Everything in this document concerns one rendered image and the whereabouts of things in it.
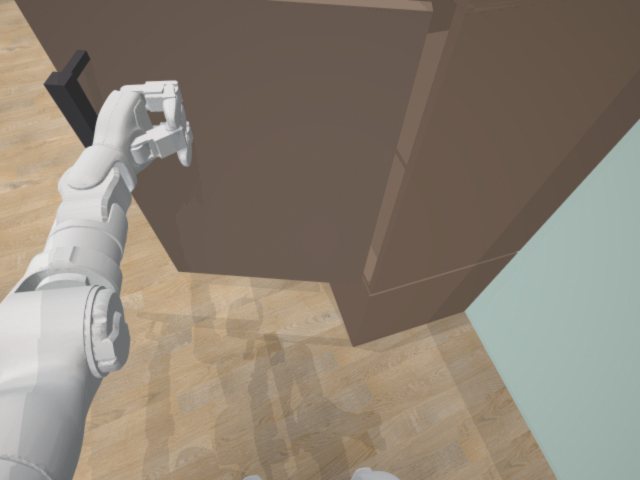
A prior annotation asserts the robot left upper arm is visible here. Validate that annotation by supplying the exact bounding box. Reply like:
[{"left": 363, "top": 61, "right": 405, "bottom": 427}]
[{"left": 0, "top": 285, "right": 130, "bottom": 480}]

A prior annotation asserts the handle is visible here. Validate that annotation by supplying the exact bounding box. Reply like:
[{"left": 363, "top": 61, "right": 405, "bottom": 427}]
[{"left": 44, "top": 50, "right": 98, "bottom": 148}]

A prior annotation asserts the left robot forearm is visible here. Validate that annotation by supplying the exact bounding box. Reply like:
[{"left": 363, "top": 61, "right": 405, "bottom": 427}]
[{"left": 0, "top": 145, "right": 137, "bottom": 306}]

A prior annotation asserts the left robot hand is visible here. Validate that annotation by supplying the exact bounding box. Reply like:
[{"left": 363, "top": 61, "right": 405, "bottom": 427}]
[{"left": 92, "top": 80, "right": 194, "bottom": 175}]

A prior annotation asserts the cupboard door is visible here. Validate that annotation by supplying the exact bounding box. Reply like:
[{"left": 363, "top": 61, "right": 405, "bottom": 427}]
[{"left": 14, "top": 0, "right": 433, "bottom": 285}]

